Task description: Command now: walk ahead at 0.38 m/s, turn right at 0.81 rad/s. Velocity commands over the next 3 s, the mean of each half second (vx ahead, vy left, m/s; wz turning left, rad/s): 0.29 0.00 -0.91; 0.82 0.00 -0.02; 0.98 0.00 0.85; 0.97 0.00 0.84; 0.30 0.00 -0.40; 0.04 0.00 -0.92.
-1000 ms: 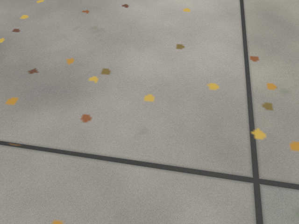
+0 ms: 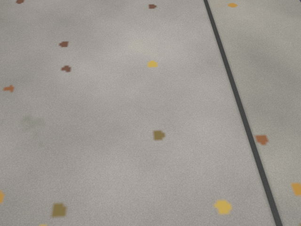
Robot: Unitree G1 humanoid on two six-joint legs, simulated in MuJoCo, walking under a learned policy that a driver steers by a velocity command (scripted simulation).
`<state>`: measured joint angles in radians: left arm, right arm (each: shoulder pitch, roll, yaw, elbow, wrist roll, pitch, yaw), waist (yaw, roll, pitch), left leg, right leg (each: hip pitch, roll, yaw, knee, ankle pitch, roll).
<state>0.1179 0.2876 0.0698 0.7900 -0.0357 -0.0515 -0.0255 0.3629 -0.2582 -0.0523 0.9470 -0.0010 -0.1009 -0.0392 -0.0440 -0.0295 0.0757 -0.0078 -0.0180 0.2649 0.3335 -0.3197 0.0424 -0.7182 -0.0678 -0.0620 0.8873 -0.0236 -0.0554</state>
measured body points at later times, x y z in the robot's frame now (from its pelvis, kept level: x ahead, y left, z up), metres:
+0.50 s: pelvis +0.23 +0.03 +0.00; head +0.24 +0.00 +0.45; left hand +0.50 +0.23 -0.06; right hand +0.30 -0.29 -0.08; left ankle +0.37 +0.15 -0.71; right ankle +0.25 -0.04 -0.74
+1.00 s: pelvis +0.44 -0.08 -0.01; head +0.47 -0.09 +0.44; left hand +0.74 +0.00 -0.07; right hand +0.25 -0.30 -0.13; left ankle +0.37 +0.11 -0.68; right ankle +0.39 -0.19 -0.74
